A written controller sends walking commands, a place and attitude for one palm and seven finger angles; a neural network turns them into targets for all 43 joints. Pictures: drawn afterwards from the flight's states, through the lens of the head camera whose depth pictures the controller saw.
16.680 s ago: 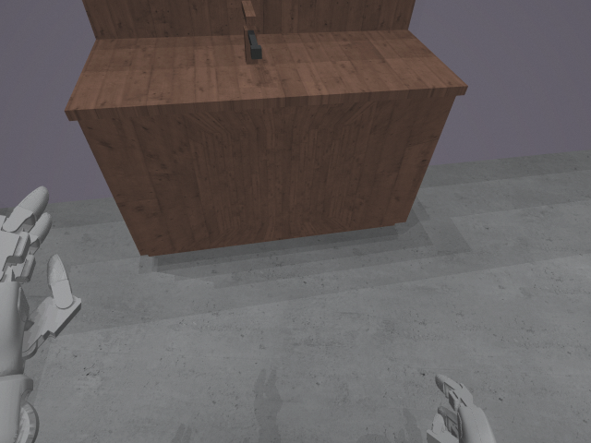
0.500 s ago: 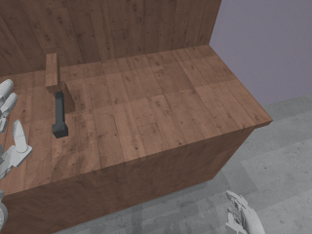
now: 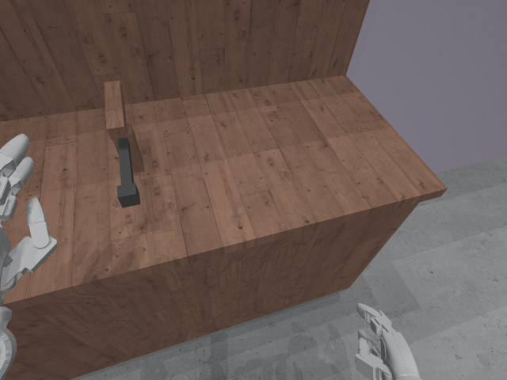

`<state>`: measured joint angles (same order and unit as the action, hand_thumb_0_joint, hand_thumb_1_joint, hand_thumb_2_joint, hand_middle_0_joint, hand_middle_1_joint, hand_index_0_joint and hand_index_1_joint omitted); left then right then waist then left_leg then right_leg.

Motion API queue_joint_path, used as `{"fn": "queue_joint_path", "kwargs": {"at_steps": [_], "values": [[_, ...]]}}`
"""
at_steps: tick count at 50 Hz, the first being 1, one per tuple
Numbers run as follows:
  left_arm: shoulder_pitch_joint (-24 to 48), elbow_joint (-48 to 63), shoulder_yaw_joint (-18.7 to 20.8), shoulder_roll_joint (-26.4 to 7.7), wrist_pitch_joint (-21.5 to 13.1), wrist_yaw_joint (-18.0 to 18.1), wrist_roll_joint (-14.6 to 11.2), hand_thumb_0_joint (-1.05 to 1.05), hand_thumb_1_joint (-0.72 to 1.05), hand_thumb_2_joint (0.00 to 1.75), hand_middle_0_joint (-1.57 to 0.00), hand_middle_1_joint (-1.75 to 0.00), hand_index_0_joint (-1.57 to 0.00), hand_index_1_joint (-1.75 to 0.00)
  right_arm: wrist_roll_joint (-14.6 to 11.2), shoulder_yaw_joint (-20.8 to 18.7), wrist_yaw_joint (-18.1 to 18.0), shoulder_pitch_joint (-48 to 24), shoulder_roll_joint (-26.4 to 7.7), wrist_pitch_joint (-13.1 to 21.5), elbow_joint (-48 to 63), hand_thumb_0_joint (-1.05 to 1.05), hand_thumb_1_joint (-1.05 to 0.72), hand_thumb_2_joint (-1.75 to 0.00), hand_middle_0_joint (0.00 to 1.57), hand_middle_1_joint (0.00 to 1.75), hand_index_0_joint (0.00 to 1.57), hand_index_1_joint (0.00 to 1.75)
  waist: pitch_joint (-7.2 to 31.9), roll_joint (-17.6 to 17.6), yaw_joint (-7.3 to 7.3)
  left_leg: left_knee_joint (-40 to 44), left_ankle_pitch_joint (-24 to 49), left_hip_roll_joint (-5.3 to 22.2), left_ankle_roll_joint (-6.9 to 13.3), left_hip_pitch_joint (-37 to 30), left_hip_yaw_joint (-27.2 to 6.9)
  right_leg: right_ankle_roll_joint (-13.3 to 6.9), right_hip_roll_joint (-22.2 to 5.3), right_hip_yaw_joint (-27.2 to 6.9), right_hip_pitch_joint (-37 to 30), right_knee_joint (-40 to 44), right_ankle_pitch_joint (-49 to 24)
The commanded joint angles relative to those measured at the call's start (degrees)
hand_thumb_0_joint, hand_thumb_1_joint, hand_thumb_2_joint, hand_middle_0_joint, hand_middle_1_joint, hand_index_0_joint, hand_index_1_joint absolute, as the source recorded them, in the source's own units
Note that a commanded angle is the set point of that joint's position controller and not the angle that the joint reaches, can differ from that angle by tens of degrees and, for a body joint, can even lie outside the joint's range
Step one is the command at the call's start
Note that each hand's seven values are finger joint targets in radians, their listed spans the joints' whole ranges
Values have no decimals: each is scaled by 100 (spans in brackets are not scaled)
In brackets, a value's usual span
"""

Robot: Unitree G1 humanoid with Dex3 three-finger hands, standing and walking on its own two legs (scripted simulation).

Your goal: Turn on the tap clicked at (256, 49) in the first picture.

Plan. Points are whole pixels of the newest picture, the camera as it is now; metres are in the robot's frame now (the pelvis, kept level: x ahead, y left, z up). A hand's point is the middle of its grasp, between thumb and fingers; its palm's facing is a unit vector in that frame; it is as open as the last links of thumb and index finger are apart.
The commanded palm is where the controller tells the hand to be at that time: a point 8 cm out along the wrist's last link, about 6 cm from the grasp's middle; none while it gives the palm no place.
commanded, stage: come to a stop and stand still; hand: left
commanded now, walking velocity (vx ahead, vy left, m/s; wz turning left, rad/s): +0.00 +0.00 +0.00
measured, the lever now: (128, 195) +0.36 +0.24 +0.07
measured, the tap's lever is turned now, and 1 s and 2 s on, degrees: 0 0 0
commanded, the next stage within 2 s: look again from close up in 0.62 s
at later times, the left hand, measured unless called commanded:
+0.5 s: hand (92, 237) +0.23 +0.21 +0.16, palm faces +0.34 -0.87 -0.36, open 7.4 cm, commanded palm +0.17 +0.25 +0.18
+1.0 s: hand (89, 241) +0.23 +0.22 +0.16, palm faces +0.35 -0.87 -0.33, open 7.4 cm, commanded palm +0.17 +0.26 +0.18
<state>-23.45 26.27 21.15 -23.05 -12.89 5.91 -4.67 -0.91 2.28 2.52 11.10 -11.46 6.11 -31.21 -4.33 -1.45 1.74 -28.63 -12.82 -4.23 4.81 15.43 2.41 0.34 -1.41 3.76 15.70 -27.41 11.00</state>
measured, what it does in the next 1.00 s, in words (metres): stands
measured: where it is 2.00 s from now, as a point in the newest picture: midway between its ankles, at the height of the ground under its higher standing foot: outside the picture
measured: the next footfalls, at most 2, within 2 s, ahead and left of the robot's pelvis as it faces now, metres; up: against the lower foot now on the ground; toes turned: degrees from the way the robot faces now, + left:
none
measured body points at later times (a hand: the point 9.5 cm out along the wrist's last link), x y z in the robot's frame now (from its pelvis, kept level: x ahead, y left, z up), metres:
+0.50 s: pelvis +0.01 -0.02 +0.00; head +0.02 -0.01 +0.45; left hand +0.21 +0.26 +0.18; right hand +0.19 -0.25 -0.06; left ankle +0.03 +0.05 -0.74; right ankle +0.04 -0.13 -0.74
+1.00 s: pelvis +0.01 -0.02 +0.01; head +0.02 -0.01 +0.46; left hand +0.20 +0.26 +0.18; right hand +0.19 -0.25 -0.06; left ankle +0.03 +0.05 -0.74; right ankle +0.04 -0.13 -0.74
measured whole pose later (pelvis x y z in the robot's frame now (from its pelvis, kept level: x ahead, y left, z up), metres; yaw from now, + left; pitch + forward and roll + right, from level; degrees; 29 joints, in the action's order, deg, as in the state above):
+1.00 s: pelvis +0.01 -0.02 +0.01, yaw -1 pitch -2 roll -1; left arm -25.1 26.7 18.0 -19.7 -8.7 6.3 -3.6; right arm -0.7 2.7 -1.7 10.9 -12.5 5.7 -32.2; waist -2.5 -0.1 1.1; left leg -26.5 -12.7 -1.6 3.5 12.1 2.3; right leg -1.3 1.4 3.7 11.4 -22.3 9.2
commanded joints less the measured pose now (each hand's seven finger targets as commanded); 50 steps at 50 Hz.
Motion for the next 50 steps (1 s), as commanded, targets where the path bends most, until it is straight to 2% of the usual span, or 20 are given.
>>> {"fn": "queue_joint_path", "kwargs": {"at_steps": [1, 2, 5, 6, 7, 11, 12, 16, 19, 21, 23, 26, 27, 30, 35, 41, 44, 46, 47, 50], "values": [[565, 1335, 586, -959, -276, 149, 40, 0, 90, 90, -20, -30, -20, -30, -91, -381, -167, -627, -870, 319, 862, 0, -90, -90, 20, 30, 20, 30, 878, 562, -47, 1125, -1024, 999, -464, 231, -1091, -197, -321, -454, -608, 420, 330], [566, 1271, 406, -713, -274, 133, 58, 0, 90, 90, -20, -30, -20, -30, -62, -361, -189, -566, -850, 312, 822, 0, -90, -90, 20, 30, 20, 30, 909, 531, -57, 1075, -1022, 993, -441, 190, -1046, -200, -317, -442, -593, 469, 302], [648, 1290, 344, -687, -200, 145, 117, 0, 90, 90, -20, -30, -20, -30, -55, -347, -240, -579, -851, 333, 825, 0, -90, -90, 20, 30, 20, 30, 825, 558, -81, 972, -948, 953, -402, 129, -978, -219, -345, -536, -508, 619, 333], [645, 1273, 485, -831, -170, 172, 126, 0, 90, 90, -20, -30, -20, -30, -61, -340, -268, -633, -862, 323, 810, 0, -90, -90, 20, 30, 20, 30, 831, 581, -73, 1011, -886, 964, -408, 78, -984, -219, -342, -557, -495, 639, 319], [585, 1184, 350, -622, -166, 160, 141, 0, 90, 90, -20, -30, -20, -30, -31, -326, -285, -576, -838, 304, 786, 0, -90, -90, 20, 30, 20, 30, 857, 503, -71, 977, -856, 967, -399, 77, -958, -212, -314, -514, -523, 642, 273], [487, 1200, 511, -786, -96, 182, 166, 0, 90, 90, -20, -30, -20, -30, -40, -327, -340, -621, -858, 295, 812, 0, -90, -90, 20, 30, 20, 30, 887, 453, -74, 844, -530, 924, -376, -15, -857, -235, -366, -618, -571, 741, 69], [411, 1132, 369, -600, -93, 160, 150, 0, 90, 90, -20, -30, -20, -30, -6, -294, -343, -608, -825, 270, 816, 0, -90, -90, 20, 30, 20, 30, 891, 424, -74, 807, -488, 912, -367, -17, -831, -234, -365, -601, -565, 764, 18], [261, 1299, 511, -763, -71, 165, 160, 0, 90, 90, -20, -30, -20, -30, -19, -305, -373, -637, -847, 277, 836, 0, -90, -90, 20, 30, 20, 30, 1005, 570, -71, 774, -70, 932, -370, -139, -804, -232, -357, -595, -670, 672, -325], [158, 1240, 466, -670, -59, 140, 120, 0, 90, 90, -20, -30, -20, -30, 3, -300, -397, -600, -835, 251, 851, 0, -90, -90, 20, 30, 20, 30, 1046, 328, -71, 693, 277, 943, -357, -148, -773, -207, -362, -571, -783, 663, -643], [86, 1279, 552, -760, -31, 143, 117, 0, 90, 90, -20, -30, -20, -30, -17, -302, -407, -635, -850, 242, 849, 0, -90, -90, 20, 30, 20, 30, 1095, 464, -74, 670, 553, 951, -365, -267, -759, -210, -375, -578, -789, 619, -815], [130, 1255, 435, -634, -22, 120, 94, 0, 90, 90, -20, -30, -20, -30, -11, -301, -415, -591, -844, 230, 844, 0, -90, -90, 20, 30, 20, 30, 1066, 400, -86, 655, 614, 961, -364, -254, -759, -196, -367, -559, -805, 628, -858], [142, 1325, 483, -724, 5, 124, 99, 0, 90, 90, -20, -30, -20, -30, -24, -284, -430, -653, -844, 231, 843, 0, -90, -90, 20, 30, 20, 30, 1052, 516, -78, 695, 608, 963, -365, -356, -767, -195, -366, -577, -735, 640, -809], [108, 1244, 387, -594, 4, 112, 94, 0, 90, 90, -20, -30, -20, -30, 2, -281, -434, -611, -824, 218, 823, 0, -90, -90, 20, 30, 20, 30, 1066, 379, -78, 660, 578, 961, -347, -335, -745, -181, -347, -554, -762, 665, -824], [184, 1280, 402, -644, 26, 123, 89, 0, 90, 90, -20, -30, -20, -30, -10, -292, -449, -602, -826, 229, 824, 0, -90, -90, 20, 30, 20, 30, 1052, 304, -75, 659, 457, 952, -338, -314, -752, -190, -382, -628, -800, 732, -770], [276, 1241, 297, -571, 64, 125, 87, 0, 90, 90, -20, -30, -20, -30, -27, -288, -457, -607, -819, 233, 803, 0, -90, -90, 20, 30, 20, 30, 927, 347, -83, 707, 179, 936, -330, -291, -759, -197, -391, -686, -712, 847, -525], [265, 1306, 381, -685, 74, 150, 109, 0, 90, 90, -20, -30, -20, -30, -25, -271, -474, -684, -808, 248, 797, 0, -90, -90, 20, 30, 20, 30, 945, 532, -64, 830, 205, 954, -328, -321, -810, -201, -370, -664, -753, 820, -515], [253, 1234, 310, -587, 70, 136, 84, 0, 90, 90, -20, -30, -20, -30, -19, -276, -478, -625, -791, 253, 791, 0, -90, -90, 20, 30, 20, 30, 945, 329, -65, 815, 172, 954, -324, -285, -796, -186, -375, -668, -804, 866, -518], [248, 1305, 361, -659, 70, 144, 92, 0, 90, 90, -20, -30, -20, -30, -33, -275, -475, -674, -809, 252, 793, 0, -90, -90, 20, 30, 20, 30, 948, 517, -70, 861, 288, 965, -338, -343, -829, -200, -368, -653, -787, 821, -572], [258, 1276, 252, -540, 52, 131, 93, 0, 90, 90, -20, -30, -20, -30, -9, -263, -475, -630, -804, 241, 777, 0, -90, -90, 20, 30, 20, 30, 934, 529, -64, 891, 244, 982, -340, -286, -830, -182, -330, -589, -808, 798, -550], [264, 1287, 307, -616, 53, 140, 96, 0, 90, 90, -20, -30, -20, -30, -21, -276, -475, -624, -793, 260, 801, 0, -90, -90, 20, 30, 20, 30, 915, 431, -54, 912, 184, 974, -333, -264, -845, -179, -335, -621, -838, 827, -528]]}}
